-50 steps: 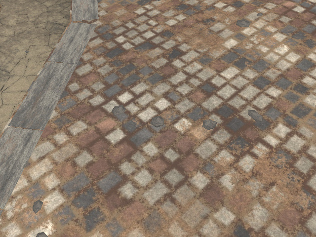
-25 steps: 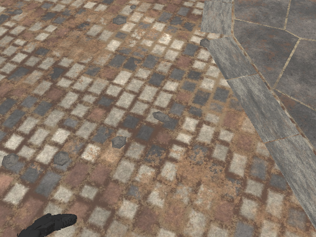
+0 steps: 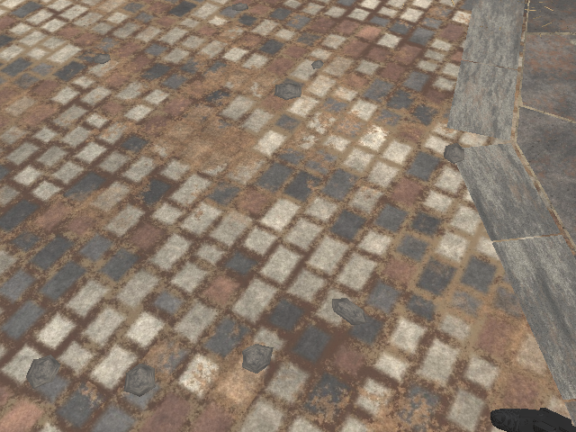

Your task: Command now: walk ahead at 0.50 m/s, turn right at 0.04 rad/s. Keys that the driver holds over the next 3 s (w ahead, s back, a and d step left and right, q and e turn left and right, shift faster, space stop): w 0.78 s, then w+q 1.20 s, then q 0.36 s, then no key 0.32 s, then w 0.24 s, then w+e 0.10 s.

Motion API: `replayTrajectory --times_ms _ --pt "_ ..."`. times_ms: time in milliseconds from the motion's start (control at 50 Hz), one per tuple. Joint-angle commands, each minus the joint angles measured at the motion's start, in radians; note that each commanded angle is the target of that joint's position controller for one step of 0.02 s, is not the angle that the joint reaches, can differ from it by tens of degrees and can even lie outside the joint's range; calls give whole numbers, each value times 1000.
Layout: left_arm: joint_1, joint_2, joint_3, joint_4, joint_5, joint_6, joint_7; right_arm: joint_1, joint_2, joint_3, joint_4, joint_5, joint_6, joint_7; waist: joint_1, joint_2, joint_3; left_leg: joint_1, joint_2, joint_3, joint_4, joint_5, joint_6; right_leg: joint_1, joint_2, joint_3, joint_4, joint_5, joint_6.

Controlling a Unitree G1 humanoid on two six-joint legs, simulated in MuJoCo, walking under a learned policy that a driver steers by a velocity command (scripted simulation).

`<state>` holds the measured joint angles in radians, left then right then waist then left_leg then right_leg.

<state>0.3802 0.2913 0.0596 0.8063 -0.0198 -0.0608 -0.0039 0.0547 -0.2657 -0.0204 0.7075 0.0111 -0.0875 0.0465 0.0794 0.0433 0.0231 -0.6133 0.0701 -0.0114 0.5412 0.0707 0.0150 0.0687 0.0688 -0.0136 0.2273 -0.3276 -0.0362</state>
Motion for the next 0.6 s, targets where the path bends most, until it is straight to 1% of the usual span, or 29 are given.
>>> replayTrajectory --times_ms 20,40,60,80,100,120,140,160,180,200,220,240,260,300,320,360,400,460,500,540,560,580,600 --pt "3 185 49 -27 -1 7 11 -31 -123 -38 -76 -2 -17 7 -54 -114 22 52 -28 14 -32 -107 44 18 -316 118 59 605 -130" --pt "-13 189 49 -27 2 14 14 58 -148 -52 -54 -3 -16 2 -107 -122 -41 183 -65 50 -44 -126 68 18 -289 96 176 780 -113" --pt "-13 166 37 -30 10 20 17 208 -191 -75 -14 -5 -13 -8 -178 -107 -149 414 -66 55 -34 -99 100 -55 -235 56 375 819 -82" --pt "50 99 11 -52 38 15 19 360 -275 -94 6 -15 -8 -16 -198 36 -316 767 144 -194 26 -60 187 -315 -154 19 717 491 -41" --pt "166 1 -17 -47 19 -6 7 399 -295 -97 29 -10 -8 -7 -141 274 -431 1016 314 -686 -149 -364 324 -656 22 85 1007 -235 12" --pt "60 116 6 -46 -8 -22 1 383 -199 -72 21 4 -9 -8 -190 150 -356 975 291 -708 -233 -520 279 -768 -32 176 1094 -246 0" --pt "-51 153 17 -84 -26 -31 -2 302 -173 -62 11 2 -8 -13 -181 88 -205 837 266 -562 -254 -485 240 -819 -84 137 1082 -150 -9" --pt "-107 143 12 -97 -16 -35 2 240 -159 -56 2 -7 -7 -15 -154 0 -121 692 233 -459 -273 -368 226 -793 -131 108 1036 -65 -8" --pt "-119 131 15 -99 1 -34 4 201 -141 -51 -1 -18 -9 -15 -123 -5 -72 584 202 -384 -296 -259 224 -753 -164 104 975 -8 -3" --pt "-93 118 16 -92 4 -26 3 183 -123 -45 -3 -27 -14 -15 -92 20 -71 523 175 -335 -321 -197 218 -690 -187 112 945 27 1" --pt "-68 100 14 -82 4 -16 3 176 -116 -44 1 -24 -18 -14 -76 32 -71 492 159 -295 -347 -167 223 -659 -192 106 919 41 9" --pt "-56 83 11 -75 6 -7 5 178 -121 -45 8 -19 -24 -15 -67 34 -65 466 154 -259 -366 -132 232 -650 -196 96 894 49 19" --pt "-67 75 8 -78 10 0 7 182 -130 -48 17 -14 -28 -16 -64 29 -48 444 153 -228 -385 -100 239 -662 -202 89 860 66 31" --pt "-137 66 4 -101 17 4 10 201 -152 -54 35 -13 -26 -25 -76 11 -11 440 147 -179 -415 -60 244 -716 -211 82 760 153 54" --pt "-169 61 2 -108 19 2 8 211 -158 -56 43 -12 -23 -29 -86 7 -2 450 137 -152 -421 -51 235 -730 -211 79 696 214 60" --pt "-232 47 -4 -119 18 -6 2 228 -165 -57 54 -7 -16 -36 -108 8 11 459 107 -96 -425 -38 208 -715 -197 62 558 331 63" --pt "-302 33 -10 -134 15 -15 -6 261 -179 -59 72 -1 -10 -40 -136 7 23 469 95 -61 -424 -48 192 -679 -174 38 439 416 63" --pt "-387 37 -12 -161 6 -24 -20 318 -191 -63 106 5 3 -41 -168 9 44 540 129 -68 -399 -64 190 -679 -153 30 349 431 53" --pt "-419 48 -10 -177 3 -28 -32 333 -196 -66 122 8 16 -44 -167 15 53 614 164 -82 -364 -35 182 -699 -145 38 308 377 31" --pt "-405 66 -4 -179 5 -33 -40 327 -207 -73 132 11 27 -50 -142 27 41 671 190 -93 -314 40 165 -671 -134 36 279 300 3" --pt "-366 81 3 -170 6 -34 -41 314 -214 -75 132 12 32 -53 -116 37 17 685 188 -88 -267 145 154 -609 -116 20 269 264 -13" --pt "-274 104 17 -143 9 -35 -38 290 -217 -75 129 12 37 -55 -58 38 -39 675 160 -59 -157 299 135 -473 -85 -12 240 263 -37" --pt "-118 154 42 -95 12 -35 -29 292 -187 -63 124 4 41 -58 9 17 -148 598 105 -18 35 327 104 -236 -89 -9 249 286 -70"
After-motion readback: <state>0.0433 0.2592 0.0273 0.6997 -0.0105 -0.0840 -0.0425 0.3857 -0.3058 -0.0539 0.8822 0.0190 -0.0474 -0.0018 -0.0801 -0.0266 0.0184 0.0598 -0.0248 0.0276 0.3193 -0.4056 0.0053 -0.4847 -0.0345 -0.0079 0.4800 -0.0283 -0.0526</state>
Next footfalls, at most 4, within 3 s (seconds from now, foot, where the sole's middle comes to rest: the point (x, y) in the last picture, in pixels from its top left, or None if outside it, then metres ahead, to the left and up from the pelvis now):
0.06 left None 0.23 0.12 -0.77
0.60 right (373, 412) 0.52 -0.11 -0.77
1.16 left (278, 293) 0.82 0.13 -0.77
1.64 right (326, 202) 1.14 0.01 -0.77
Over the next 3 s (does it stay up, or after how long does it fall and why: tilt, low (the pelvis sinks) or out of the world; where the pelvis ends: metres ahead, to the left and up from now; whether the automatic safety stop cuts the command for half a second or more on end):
stays up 1.29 0.35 0.00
